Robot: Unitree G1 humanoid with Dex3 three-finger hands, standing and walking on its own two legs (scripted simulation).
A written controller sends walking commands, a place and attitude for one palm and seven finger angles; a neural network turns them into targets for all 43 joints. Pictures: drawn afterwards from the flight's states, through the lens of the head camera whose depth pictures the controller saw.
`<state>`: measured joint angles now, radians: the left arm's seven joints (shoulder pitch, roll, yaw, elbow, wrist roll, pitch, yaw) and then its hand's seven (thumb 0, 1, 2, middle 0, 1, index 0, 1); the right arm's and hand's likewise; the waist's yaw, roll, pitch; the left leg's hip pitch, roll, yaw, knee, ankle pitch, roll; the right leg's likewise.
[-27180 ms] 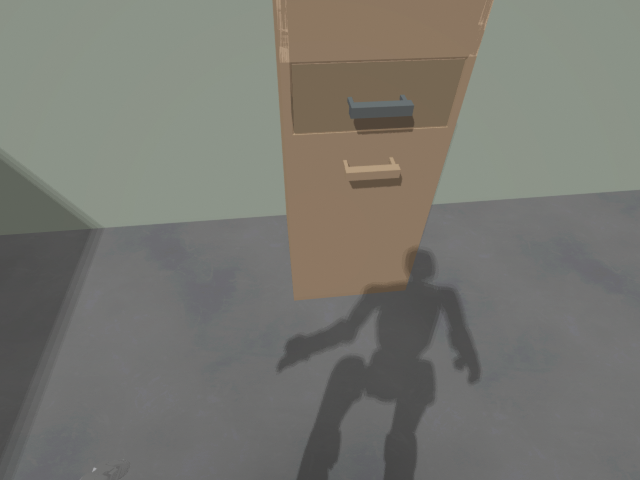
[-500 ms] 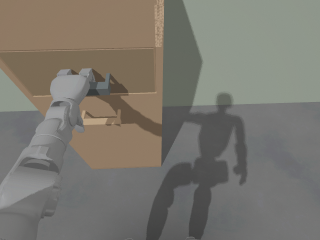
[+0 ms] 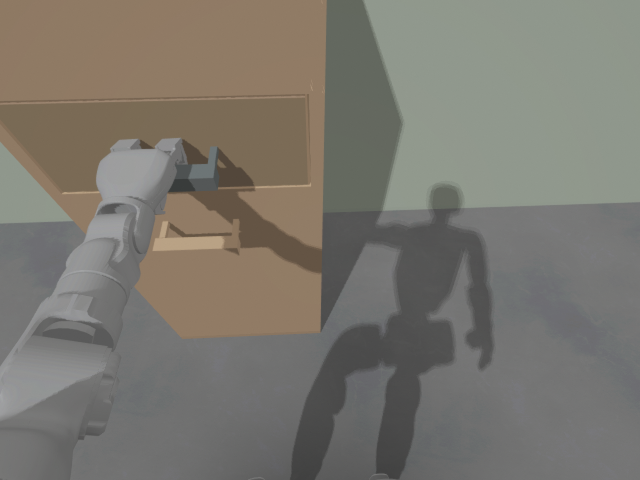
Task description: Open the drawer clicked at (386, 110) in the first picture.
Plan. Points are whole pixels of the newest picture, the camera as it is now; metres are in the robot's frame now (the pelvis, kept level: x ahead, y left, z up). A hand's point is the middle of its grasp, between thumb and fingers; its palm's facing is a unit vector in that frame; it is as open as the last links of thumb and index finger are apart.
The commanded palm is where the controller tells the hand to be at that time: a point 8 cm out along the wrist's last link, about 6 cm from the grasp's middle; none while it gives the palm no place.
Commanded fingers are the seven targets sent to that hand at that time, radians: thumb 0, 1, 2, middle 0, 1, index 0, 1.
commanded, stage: close the thumb around the handle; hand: left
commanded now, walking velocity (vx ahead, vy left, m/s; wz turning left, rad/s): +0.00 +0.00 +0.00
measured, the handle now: (166, 166) +0.52 +0.19 +0.06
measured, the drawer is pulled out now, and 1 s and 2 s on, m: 0.00 0.09 0.21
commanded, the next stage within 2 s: pull the drawer open in 0.08 s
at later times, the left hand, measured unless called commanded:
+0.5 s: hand (151, 215) +0.45 +0.21 +0.04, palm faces -0.04 -0.03 -1.00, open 5.7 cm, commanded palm +0.42 +0.21 +0.09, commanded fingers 0.00 0.90 0.90 -0.40 -1.35 -0.40 -1.35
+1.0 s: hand (141, 260) +0.38 +0.21 +0.04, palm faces -0.03 -0.03 -1.00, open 5.7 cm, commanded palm +0.35 +0.21 +0.09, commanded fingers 0.00 0.90 0.90 -0.40 -1.35 -0.40 -1.35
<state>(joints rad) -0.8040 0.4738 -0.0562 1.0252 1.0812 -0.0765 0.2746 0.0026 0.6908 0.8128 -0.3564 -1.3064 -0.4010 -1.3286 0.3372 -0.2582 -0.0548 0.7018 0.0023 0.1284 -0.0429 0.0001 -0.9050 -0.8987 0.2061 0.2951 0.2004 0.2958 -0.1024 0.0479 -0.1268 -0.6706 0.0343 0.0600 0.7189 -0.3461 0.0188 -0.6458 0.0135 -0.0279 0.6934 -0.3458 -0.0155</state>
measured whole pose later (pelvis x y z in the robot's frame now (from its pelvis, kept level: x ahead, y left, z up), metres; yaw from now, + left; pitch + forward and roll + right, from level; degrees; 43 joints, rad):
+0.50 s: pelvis +0.01 +0.00 +0.00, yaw -1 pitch +15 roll -1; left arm -0.63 0.43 -0.07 0.85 1.05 -0.05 0.27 0.01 0.68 0.81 -0.36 -1.34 -0.41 -1.35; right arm 0.34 -0.25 -0.07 0.70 0.01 0.15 -0.02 0.00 -0.91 -0.90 0.21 0.30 0.20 0.30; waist -0.06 0.06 -0.14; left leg -0.59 0.03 0.08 0.68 -0.36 0.02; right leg -0.58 0.01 -0.01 0.66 -0.35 -0.01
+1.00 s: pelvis +0.01 -0.01 +0.01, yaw +1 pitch +10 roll +0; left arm -0.37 0.39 -0.14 0.56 1.04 -0.01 0.25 0.01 0.67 0.83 -0.37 -1.35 -0.41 -1.35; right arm 0.19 -0.25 -0.05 0.64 0.02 0.15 -0.03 0.00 -0.91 -0.90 0.20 0.29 0.20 0.30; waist 0.01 0.06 -0.11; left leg -0.48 0.02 0.05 0.64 -0.34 0.01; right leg -0.46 0.00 -0.03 0.64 -0.36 -0.02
